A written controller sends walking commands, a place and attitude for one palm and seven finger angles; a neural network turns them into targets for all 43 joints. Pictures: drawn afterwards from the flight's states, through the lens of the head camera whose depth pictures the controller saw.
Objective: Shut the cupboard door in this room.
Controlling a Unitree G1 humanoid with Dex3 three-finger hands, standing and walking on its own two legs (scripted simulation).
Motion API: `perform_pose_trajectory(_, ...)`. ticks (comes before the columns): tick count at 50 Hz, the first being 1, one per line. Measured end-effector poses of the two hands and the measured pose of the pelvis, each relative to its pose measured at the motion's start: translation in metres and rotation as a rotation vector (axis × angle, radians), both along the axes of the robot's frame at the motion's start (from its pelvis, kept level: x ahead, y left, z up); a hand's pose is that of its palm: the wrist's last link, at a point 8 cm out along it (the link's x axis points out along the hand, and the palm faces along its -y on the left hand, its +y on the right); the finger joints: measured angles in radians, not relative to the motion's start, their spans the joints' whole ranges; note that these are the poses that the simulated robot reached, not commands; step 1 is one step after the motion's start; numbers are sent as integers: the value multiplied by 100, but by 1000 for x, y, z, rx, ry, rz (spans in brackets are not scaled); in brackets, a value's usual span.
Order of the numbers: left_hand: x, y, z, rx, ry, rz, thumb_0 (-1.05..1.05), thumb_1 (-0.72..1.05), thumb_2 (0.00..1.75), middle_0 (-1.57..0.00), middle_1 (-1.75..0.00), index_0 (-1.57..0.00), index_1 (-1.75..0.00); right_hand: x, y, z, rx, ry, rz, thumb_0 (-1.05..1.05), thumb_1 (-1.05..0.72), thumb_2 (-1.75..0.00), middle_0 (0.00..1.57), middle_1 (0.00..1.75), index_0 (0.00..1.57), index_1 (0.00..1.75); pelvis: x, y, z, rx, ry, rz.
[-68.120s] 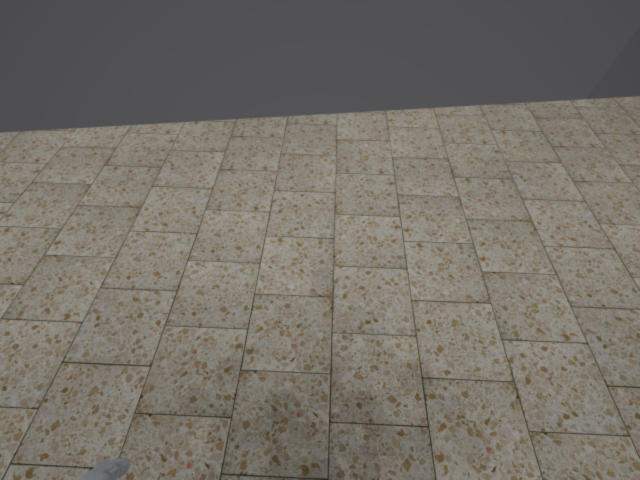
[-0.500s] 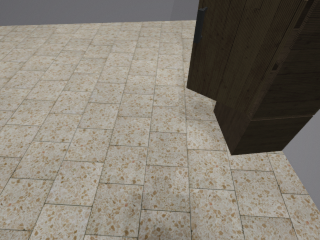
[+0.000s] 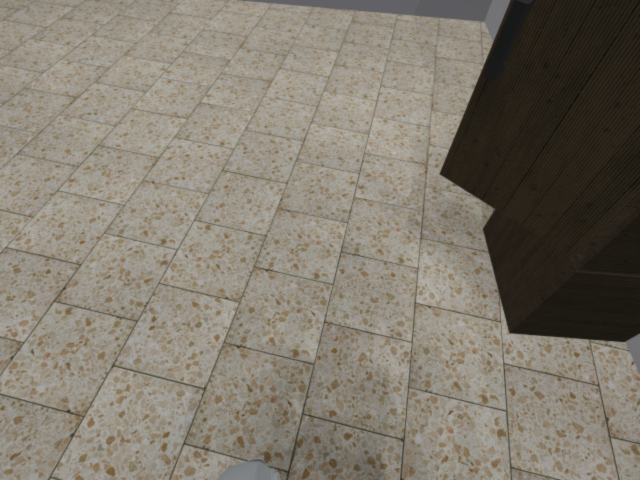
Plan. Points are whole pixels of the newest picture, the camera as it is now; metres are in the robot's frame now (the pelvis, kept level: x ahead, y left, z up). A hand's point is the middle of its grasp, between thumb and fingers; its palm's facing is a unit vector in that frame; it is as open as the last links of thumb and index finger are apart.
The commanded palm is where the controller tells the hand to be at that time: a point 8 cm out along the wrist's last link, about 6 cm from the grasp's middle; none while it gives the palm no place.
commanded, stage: walk to a spot facing it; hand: left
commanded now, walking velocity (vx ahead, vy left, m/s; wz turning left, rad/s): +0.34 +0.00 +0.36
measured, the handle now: (511, 38) +0.89 -0.38 +0.11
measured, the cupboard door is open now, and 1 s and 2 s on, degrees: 49 49 49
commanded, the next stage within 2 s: turn to face it in 0.30 s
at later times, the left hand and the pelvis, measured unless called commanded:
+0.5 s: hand (211, 387) +0.26 +0.16 -0.13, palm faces +0.21 -0.95 -0.22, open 7.4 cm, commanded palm none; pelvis +0.19 -0.04 +0.02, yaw +12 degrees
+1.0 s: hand (211, 323) +0.37 +0.18 -0.15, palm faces +0.04 -0.96 -0.27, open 7.4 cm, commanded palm none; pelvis +0.30 -0.03 +0.01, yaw -1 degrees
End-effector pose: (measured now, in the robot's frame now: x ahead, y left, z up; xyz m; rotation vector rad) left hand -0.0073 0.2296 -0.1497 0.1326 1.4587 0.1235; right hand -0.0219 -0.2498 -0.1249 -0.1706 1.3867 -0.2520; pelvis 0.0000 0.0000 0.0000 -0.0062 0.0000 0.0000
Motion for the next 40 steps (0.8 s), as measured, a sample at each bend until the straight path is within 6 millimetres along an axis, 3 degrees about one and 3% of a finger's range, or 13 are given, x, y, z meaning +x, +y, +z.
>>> perform_pose_trajectory(4, 65, 17, 21, 38, -133, -3, 1, 91, 89, -20, -30, -20, -30, 35, 0, 13, -13, -8, 55, 1, -91, -90, 20, 30, 20, 30, 20, 3, 14, 10, 28, 42)
perform_pose_trajectory(9, 146, 21, 51, 65, -312, 6, 1, 91, 90, -20, -30, -19, -30, 81, 5, 22, 15, -13, 112, 1, -91, -90, 20, 30, 20, 30, 53, 0, 30, 9, 42, 91)
perform_pose_trajectory(14, 212, 9, 66, 73, -395, 4, 0, 91, 90, -19, -30, -19, -30, 129, 6, 18, 61, -21, 133, 1, -91, -90, 20, 30, 20, 30, 94, -11, 33, 15, 36, 123)
perform_pose_trajectory(19, 261, -10, 61, 88, -436, 13, 0, 91, 90, -20, -30, -20, -30, 182, -6, -2, 105, -9, 145, 1, -91, -90, 20, 30, 20, 30, 145, -31, 19, 29, 25, 158)
perform_pose_trajectory(23, 260, -21, 56, 99, -400, 90, 0, 91, 89, -20, -30, -20, -30, 238, -18, -6, 92, 3, 209, 1, -91, -90, 20, 30, 20, 30, 172, -37, 19, 4, 17, 204)
perform_pose_trajectory(27, 233, -33, 51, 83, -262, 175, 0, 91, 89, -20, -30, -20, -30, 302, -18, 7, 66, -48, 268, 1, -91, -90, 20, 30, 20, 30, 200, -37, 29, 6, 28, 219)
perform_pose_trajectory(32, 199, -29, 41, 68, -77, 226, -1, 94, 89, -20, -30, -20, -30, 369, 0, 19, 55, -147, 298, 1, -91, -90, 19, 30, 20, 30, 230, -29, 30, 0, 32, 175)
perform_pose_trajectory(36, 193, -23, 27, 28, 37, 223, 0, 93, 89, -20, -30, -20, -30, 401, 17, 21, 41, -217, 286, 1, -91, -90, 20, 30, 20, 30, 252, -17, 23, -14, 26, 127)
perform_pose_trajectory(40, 222, -15, 29, 20, 48, 186, 0, 92, 89, -20, -30, -20, -30, 406, 22, 22, 40, -217, 257, 1, -91, -90, 20, 30, 20, 30, 266, -15, 26, -15, 14, 87)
